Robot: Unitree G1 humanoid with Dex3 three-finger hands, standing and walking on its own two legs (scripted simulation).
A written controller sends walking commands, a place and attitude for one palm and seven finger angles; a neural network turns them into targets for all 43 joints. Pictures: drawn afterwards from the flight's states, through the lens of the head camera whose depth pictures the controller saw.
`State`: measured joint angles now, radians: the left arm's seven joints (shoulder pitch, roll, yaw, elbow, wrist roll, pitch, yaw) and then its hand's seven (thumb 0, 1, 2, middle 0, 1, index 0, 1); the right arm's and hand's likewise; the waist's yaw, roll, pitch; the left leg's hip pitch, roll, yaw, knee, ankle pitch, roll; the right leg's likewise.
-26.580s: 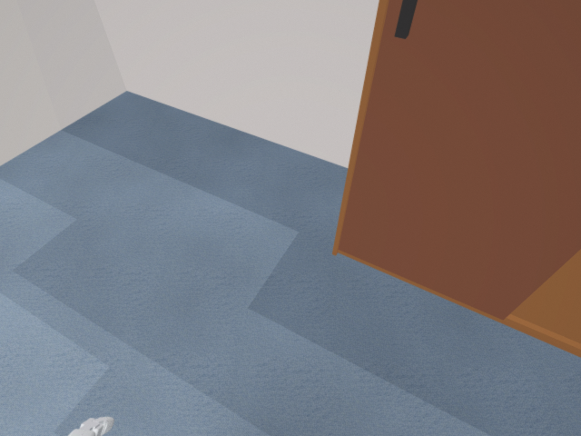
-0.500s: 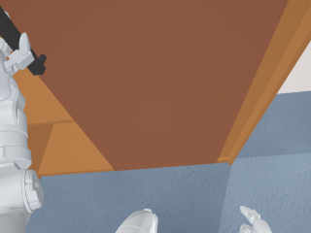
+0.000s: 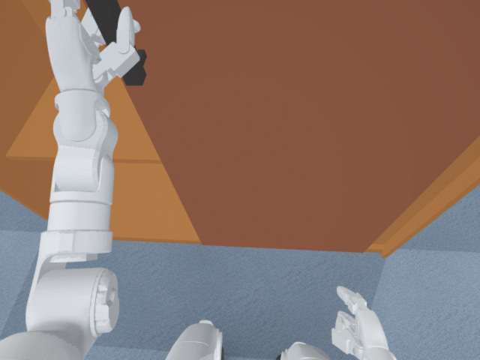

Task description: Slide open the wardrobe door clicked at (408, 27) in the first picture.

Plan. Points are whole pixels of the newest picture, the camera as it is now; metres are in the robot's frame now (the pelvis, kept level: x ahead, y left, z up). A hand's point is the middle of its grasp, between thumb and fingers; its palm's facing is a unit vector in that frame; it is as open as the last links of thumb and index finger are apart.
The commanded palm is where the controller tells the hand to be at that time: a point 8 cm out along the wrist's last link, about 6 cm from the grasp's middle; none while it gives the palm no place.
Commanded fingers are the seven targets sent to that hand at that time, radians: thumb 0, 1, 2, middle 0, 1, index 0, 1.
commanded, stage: stop walking and hold the door there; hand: left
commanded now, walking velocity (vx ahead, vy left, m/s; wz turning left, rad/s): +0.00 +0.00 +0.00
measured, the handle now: out of the picture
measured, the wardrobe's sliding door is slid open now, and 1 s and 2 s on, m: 0.54 0.54 0.54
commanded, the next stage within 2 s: loosen the grip on the handle in 0.36 s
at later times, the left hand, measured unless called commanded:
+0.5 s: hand (126, 43) +0.45 +0.17 +0.25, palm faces +0.18 -0.97 -0.13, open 7.8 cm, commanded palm +0.41 +0.21 +0.24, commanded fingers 0.00 0.54 0.73 -0.45 -1.40 -0.45 -1.40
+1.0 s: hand (119, 43) +0.44 +0.17 +0.26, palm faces +0.22 -0.97 -0.05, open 15.0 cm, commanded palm +0.40 +0.21 +0.24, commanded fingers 0.00 -0.55 0.20 -0.25 -1.15 -0.25 -1.15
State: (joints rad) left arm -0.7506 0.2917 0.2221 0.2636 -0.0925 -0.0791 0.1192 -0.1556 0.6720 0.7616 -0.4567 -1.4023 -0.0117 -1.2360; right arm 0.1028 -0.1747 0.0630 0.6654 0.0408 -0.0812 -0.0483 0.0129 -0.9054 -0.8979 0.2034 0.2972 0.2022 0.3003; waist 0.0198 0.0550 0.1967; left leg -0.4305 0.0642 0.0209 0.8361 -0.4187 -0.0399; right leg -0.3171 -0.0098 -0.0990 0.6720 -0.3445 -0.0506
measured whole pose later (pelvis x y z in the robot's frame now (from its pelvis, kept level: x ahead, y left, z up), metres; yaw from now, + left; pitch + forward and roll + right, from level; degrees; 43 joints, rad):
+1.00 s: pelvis -0.04 +0.00 +0.01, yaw -1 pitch +3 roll +0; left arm -0.90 0.40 0.29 0.90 -0.04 -0.34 0.07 -0.01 -0.50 0.22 -0.33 -1.25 -0.13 -1.12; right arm 0.43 -0.28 -0.02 0.81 0.01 -0.15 -0.03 0.02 -0.91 -0.90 0.20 0.30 0.20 0.30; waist -0.10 0.01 -0.03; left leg -0.41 0.06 0.06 0.56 -0.21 0.00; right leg -0.40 0.02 -0.01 0.57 -0.23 -0.02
